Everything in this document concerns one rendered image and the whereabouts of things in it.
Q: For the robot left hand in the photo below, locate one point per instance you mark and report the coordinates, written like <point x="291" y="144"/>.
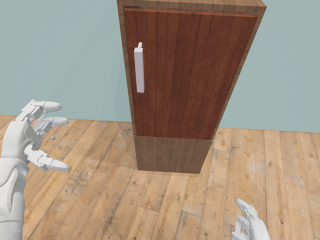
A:
<point x="19" y="135"/>

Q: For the cupboard door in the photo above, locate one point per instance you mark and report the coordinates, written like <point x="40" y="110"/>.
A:
<point x="190" y="60"/>

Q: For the handle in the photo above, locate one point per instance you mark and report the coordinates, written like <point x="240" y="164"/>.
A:
<point x="139" y="68"/>

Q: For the robot left forearm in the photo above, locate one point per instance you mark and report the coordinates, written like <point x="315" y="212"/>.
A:
<point x="13" y="172"/>

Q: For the robot right hand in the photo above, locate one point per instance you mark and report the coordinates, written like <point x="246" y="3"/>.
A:
<point x="255" y="229"/>

